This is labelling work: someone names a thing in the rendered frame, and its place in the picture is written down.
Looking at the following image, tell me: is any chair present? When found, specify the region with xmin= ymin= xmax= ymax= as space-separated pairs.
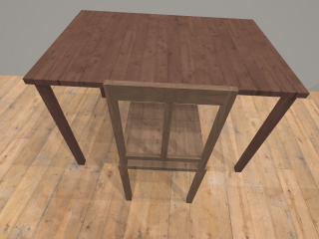
xmin=103 ymin=80 xmax=239 ymax=203

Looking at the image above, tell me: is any table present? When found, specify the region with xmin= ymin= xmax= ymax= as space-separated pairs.
xmin=23 ymin=10 xmax=310 ymax=172

